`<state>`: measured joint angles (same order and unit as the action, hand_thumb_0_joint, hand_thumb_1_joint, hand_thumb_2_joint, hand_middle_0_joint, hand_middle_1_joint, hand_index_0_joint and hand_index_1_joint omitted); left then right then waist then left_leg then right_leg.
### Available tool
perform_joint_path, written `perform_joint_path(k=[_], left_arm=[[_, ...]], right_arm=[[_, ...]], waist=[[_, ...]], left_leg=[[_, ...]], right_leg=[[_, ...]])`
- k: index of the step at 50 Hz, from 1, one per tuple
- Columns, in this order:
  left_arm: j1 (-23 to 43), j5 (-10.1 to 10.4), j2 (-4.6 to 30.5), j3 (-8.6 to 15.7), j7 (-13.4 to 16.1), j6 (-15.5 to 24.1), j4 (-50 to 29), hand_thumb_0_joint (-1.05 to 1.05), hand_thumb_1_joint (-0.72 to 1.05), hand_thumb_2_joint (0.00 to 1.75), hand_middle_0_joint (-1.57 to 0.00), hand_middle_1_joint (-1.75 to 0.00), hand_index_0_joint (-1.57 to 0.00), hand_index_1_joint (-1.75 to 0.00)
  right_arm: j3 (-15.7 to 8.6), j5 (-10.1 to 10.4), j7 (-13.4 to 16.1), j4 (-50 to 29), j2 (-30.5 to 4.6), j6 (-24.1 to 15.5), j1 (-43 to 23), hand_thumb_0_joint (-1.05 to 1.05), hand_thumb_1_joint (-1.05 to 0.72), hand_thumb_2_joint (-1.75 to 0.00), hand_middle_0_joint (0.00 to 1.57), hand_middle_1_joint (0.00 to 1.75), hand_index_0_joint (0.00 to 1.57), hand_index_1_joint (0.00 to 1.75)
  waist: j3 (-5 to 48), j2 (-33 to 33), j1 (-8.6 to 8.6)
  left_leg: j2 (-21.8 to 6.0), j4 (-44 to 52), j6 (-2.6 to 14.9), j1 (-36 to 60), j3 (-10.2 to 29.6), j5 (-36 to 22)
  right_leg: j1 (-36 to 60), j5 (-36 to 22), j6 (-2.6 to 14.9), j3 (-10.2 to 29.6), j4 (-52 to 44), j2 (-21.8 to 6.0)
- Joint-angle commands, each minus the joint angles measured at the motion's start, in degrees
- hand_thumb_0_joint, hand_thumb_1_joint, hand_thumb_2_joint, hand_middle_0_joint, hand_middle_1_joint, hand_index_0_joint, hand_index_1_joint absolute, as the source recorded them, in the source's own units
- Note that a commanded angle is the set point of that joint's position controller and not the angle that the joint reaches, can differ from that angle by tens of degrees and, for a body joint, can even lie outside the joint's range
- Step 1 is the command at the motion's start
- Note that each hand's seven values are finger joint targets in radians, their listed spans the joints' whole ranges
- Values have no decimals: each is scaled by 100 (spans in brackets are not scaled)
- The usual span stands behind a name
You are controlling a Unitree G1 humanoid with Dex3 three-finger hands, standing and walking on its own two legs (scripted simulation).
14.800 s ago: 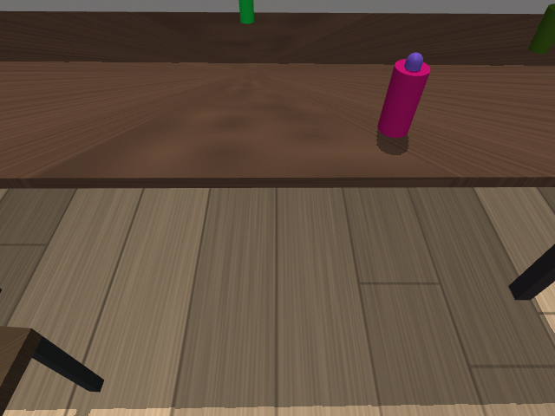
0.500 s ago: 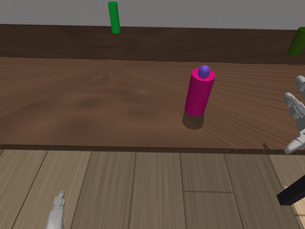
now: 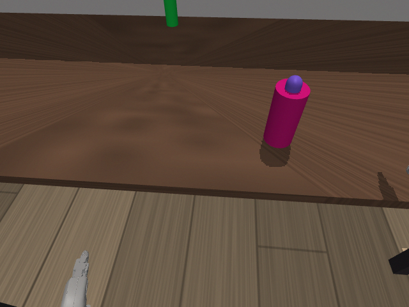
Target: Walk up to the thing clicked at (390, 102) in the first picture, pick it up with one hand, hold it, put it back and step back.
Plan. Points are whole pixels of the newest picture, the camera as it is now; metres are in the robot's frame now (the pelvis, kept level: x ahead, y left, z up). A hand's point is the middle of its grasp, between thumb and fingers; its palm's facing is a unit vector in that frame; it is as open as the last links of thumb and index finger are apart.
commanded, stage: go down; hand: right
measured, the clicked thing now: (285, 110) +0.53 -0.16 +0.07
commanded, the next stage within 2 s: approach in 1.42 s
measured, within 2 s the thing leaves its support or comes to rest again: neither
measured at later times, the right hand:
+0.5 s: hand out of the picture +0.41 -0.35 +0.16, palm faces +0.12 +0.99 +0.00, open 17.5 cm
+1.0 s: hand out of the picture +0.42 -0.35 +0.17, palm faces +0.12 +0.99 +0.00, open 17.6 cm
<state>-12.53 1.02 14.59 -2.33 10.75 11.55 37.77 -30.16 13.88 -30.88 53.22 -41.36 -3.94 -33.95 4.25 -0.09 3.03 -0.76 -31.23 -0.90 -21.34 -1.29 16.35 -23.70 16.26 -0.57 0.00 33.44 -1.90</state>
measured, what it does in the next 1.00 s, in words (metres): stands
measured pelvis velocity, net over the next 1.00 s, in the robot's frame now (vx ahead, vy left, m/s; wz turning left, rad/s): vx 0.00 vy -0.01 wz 0.01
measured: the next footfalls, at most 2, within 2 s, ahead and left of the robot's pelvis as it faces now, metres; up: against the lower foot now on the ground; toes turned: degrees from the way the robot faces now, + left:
none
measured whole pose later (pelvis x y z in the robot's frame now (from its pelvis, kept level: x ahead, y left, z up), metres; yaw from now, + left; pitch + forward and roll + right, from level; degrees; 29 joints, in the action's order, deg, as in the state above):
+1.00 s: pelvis +0.00 -0.01 -0.01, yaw +0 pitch +10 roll +2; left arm -14.4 0.6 14.6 -3.2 9.0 11.1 32.6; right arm -31.0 10.8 -31.2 62.2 -46.9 -5.2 -42.8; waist 5.5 -0.2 5.3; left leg -0.4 -34.6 -1.4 -27.0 -1.3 17.8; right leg -30.4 18.9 -0.1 0.2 39.0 -2.3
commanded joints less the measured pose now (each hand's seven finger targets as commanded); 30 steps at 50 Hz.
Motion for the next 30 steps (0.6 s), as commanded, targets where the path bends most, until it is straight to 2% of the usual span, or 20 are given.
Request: perform_joint_path(k=[1, 5, 7, 9, 10, 11, 12, 14, 16, 18, 19, 20, 23, 24, 25, 26, 27, 28, 29, 30], left_arm=[[244, -10, 939, 384, 91, 266, -933, 0, -55, 5, -5, -5, -5, -5], [212, 13, 820, 311, 27, 246, -776, 0, -55, 5, -5, -5, -5, -5], [310, -3, 938, 385, 26, 273, -1014, 0, -55, 5, -5, -5, -5, -5], [164, 3, 845, 284, 7, 230, -866, 0, -55, 5, -5, -5, -5, -5], [147, -1, 936, 383, 2, 229, -971, 0, -55, 5, -5, -5, -5, -5], [162, 0, 1013, 482, 10, 214, -891, 0, -55, 5, -5, -5, -5, -5], [317, 0, 1010, 433, 3, 237, -1152, 0, -55, 5, -5, -5, -5, -5], [178, 14, 877, 349, -14, 217, -937, 0, -55, 5, -5, -5, -5, -5], [293, 6, 802, 265, -34, 246, -1210, 0, -55, 5, -5, -5, -5, -5], [94, 9, 929, 383, 1, 210, -972, 0, -55, 5, -5, -5, -5, -5], [149, 4, 876, 299, -19, 229, -1124, 0, -55, 5, -5, -5, -5, -5], [122, -13, 968, 408, -20, 236, -1112, 0, -55, 5, -5, -5, -5, -5], [103, -8, 892, 338, -34, 256, -1227, 0, -55, 5, -5, -5, -5, -5], [82, -16, 982, 444, -30, 243, -1107, 0, -55, 5, -5, -5, -5, -5], [25, -22, 854, 313, -46, 234, -1084, 0, -55, 5, -5, -5, -5, -5], [171, -12, 821, 266, -54, 253, -1247, 0, -55, 6, -5, -5, -5, -5], [34, -14, 882, 324, -43, 233, -1008, 0, -55, 5, -5, -5, -5, -5], [140, -19, 952, 392, -38, 247, -1117, 0, -55, 6, -5, -5, -4, -5], [152, -26, 940, 333, -46, 254, -1105, 0, -55, 5, -5, -5, -4, -5], [180, -33, 956, 391, -47, 255, -994, 0, -55, 5, -5, -5, -5, -5]], right_arm=[[-297, 107, -7, -1119, -2092, -362, -2298, 0, 55, -3, 6, 5, 5, 5], [-274, 122, -47, -975, -2115, -370, -2283, 0, 54, -3, 6, 5, 5, 5], [-345, 88, -30, -1090, -2222, -399, -2379, 0, 52, -3, 6, 4, 5, 4], [-324, 122, -68, -1007, -2223, -387, -2429, 0, 54, -3, 6, 5, 5, 5], [-390, 108, -55, -998, -2275, -387, -2404, 0, 53, -3, 6, 4, 5, 4], [-372, 98, -44, -905, -2263, -374, -2371, 0, 53, -3, 6, 4, 5, 4], [-326, 55, -27, -989, -2226, -385, -2521, 0, 53, -3, 6, 4, 5, 4], [-404, 80, -12, -950, -2312, -400, -2497, 0, 55, -3, 6, 4, 6, 4], [-355, 15, 8, -1035, -2334, -440, -2631, 0, 53, -3, 6, 4, 6, 4], [-379, 37, 7, -727, -2348, -396, -2473, 0, 56, -3, 6, 4, 5, 4], [-357, 22, 11, -806, -2330, -397, -2545, 0, 55, -3, 6, 4, 5, 4], [-372, 5, 16, -802, -2396, -423, -2668, 0, 54, -2, 6, 4, 6, 4], [-359, -23, 16, -803, -2443, -440, -2835, 0, 55, -3, 6, 5, 5, 5], [-380, -32, 17, -703, -2458, -442, -2744, 0, 55, -3, 6, 4, 6, 4], [-394, -59, 17, -741, -2510, -462, -2835, 0, 55, -3, 6, 4, 6, 4], [-338, -58, 16, -695, -2452, -469, -2888, 0, 56, -3, 6, 4, 5, 4], [-381, -27, -2, -520, -2464, -433, -2730, 0, 56, -3, 6, 4, 5, 4], [-361, -46, -12, -554, -2471, -448, -2845, 0, 58, -3, 5, 4, 5, 4], [-313, -49, -7, -465, -2436, -446, -2865, 0, 55, -3, 6, 4, 6, 4], [-351, -82, -6, -590, -2585, -498, -3011, 0, 56, -3, 6, 4, 6, 4]], waist=[[1752, 617, 77], [1612, 823, 11], [1996, 760, 5], [1883, 880, 13], [1954, 892, 10], [1921, 860, 9], [2002, 726, 51], [1750, 805, 3], [1969, 857, 34], [1729, 721, 43], [1709, 777, 44], [1806, 851, 93], [1892, 923, 88], [1931, 917, 83], [2024, 956, 65], [1956, 865, 76], [1828, 882, 56], [1876, 919, 128], [1838, 901, 120], [1908, 1086, 97]], left_leg=[[122, 247, 114, 217, -4, -1708], [151, 212, 145, 67, -51, -1510], [147, 156, 142, 217, -44, -1761], [172, 149, 153, 81, -65, -1647], [163, 132, 162, 120, -55, -1744], [172, 140, 165, 64, -64, -1658], [162, 150, 155, 117, -47, -1703], [154, 146, 161, 114, -48, -1550], [150, 128, 157, 182, -35, -1622], [164, 145, 155, 53, -47, -1403], [168, 155, 169, 47, -49, -1325], [162, 152, 175, 43, -32, -1327], [188, 111, 182, -66, -61, -1386], [189, 61, 181, -84, -61, -1493], [166, 51, 175, -21, -30, -1648], [167, 55, 165, 31, -29, -1629], [181, 63, 174, -34, -51, -1481], [167, 74, 175, -83, -25, -1444], [188, 59, 179, -124, -54, -1346], [174, 45, 185, -166, -25, -1362]], right_leg=[[1175, -1700, 193, 40, -195, 136], [1114, -1738, 146, 95, -144, 84], [1236, -2035, 150, 96, -76, 88], [1224, -2187, 116, 125, -37, 54], [1271, -2308, 116, 121, -14, 55], [1277, -2242, 118, 126, -13, 47], [1248, -2164, 144, 106, -18, 63], [1022, -1796, 146, 87, -62, 81], [1087, -1869, 142, 79, -19, 82], [949, -1574, 147, 88, -70, 77], [899, -1488, 139, 97, -106, 69], [920, -1458, 136, 96, -92, 69], [1077, -1794, 98, 129, -18, 30], [1103, -1990, 94, 130, 35, 26], [1114, -2139, 106, 105, 100, 51], [985, -2000, 123, 96, 105, 60], [934, -1876, 111, 123, 60, 40], [941, -1761, 119, 113, 56, 47], [938, -1717, 105, 135, 38, 23], [974, -1729, 96, 122, 88, 33]])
